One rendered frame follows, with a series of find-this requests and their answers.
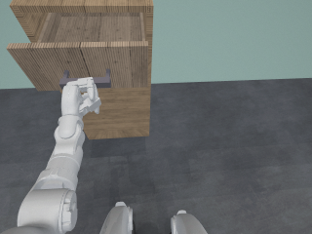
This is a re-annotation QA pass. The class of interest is handle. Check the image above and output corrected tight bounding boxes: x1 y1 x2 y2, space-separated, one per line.
59 68 111 90

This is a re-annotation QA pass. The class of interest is robot right thigh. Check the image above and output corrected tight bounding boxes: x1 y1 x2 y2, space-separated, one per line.
171 213 208 234

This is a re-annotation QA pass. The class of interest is robot thigh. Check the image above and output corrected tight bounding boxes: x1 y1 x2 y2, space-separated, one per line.
99 206 133 234
171 213 208 234

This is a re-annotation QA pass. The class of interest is robot left upper arm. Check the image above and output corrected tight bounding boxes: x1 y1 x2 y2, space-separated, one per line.
0 188 78 234

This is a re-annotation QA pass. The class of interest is robot left forearm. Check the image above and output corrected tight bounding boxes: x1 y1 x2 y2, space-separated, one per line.
17 114 85 227

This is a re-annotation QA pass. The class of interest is drawer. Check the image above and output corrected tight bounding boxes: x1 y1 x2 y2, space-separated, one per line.
6 12 148 92

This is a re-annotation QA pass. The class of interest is cabinet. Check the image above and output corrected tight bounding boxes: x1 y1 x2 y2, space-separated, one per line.
9 0 154 139

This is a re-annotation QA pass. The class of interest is robot left hand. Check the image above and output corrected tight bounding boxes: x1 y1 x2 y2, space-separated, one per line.
60 77 101 119

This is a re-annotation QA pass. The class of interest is robot left thigh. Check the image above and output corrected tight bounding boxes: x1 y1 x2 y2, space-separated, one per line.
99 206 133 234

